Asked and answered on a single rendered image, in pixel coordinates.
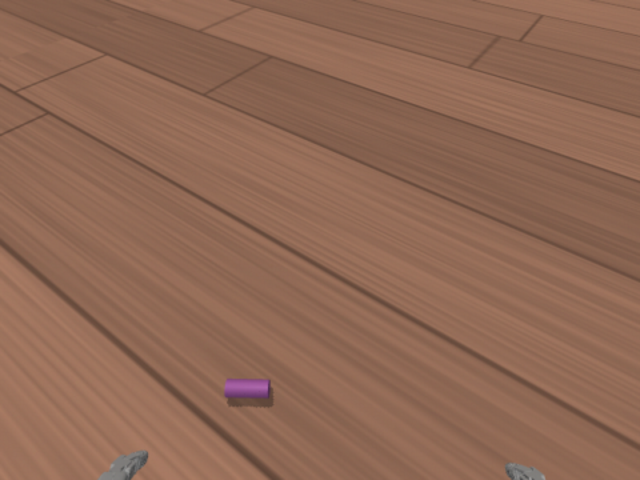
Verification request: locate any can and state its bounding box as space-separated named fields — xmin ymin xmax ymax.
xmin=224 ymin=379 xmax=270 ymax=398

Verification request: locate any right robot hand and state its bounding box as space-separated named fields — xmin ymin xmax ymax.
xmin=505 ymin=463 xmax=545 ymax=480

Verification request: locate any left robot hand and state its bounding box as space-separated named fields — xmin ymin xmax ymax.
xmin=98 ymin=450 xmax=148 ymax=480

